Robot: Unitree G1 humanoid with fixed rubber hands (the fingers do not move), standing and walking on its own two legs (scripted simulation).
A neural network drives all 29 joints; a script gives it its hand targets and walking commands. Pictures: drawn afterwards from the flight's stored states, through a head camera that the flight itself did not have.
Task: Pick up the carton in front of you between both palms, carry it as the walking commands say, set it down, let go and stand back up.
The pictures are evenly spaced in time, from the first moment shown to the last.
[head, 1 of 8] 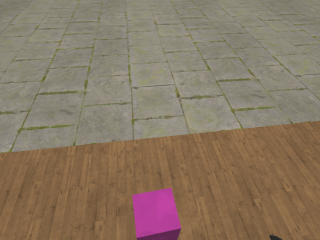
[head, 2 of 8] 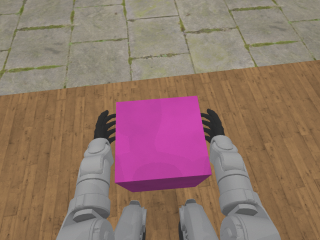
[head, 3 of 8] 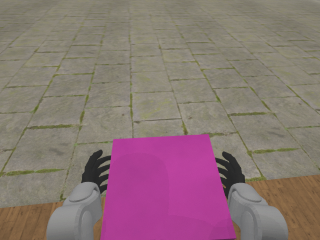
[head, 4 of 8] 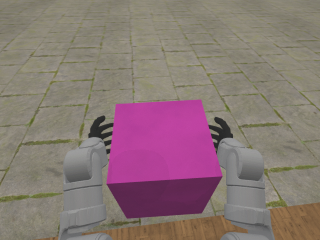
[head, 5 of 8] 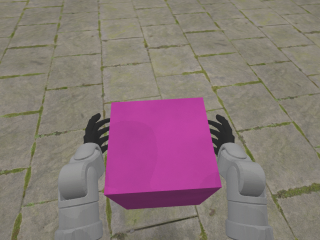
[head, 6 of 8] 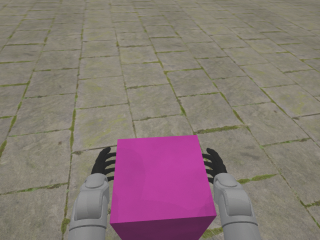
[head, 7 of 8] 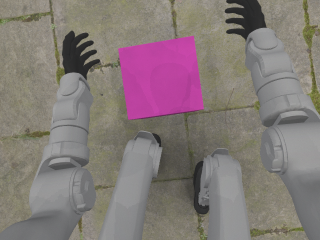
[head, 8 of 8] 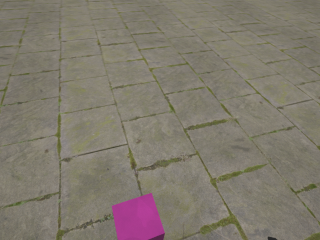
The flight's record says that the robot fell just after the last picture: no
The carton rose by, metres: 0.69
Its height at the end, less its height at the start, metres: -0.09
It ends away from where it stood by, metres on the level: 2.83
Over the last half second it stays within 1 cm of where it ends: yes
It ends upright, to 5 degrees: yes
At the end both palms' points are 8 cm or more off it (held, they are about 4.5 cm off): yes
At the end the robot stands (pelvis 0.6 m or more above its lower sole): yes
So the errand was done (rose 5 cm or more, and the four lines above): yes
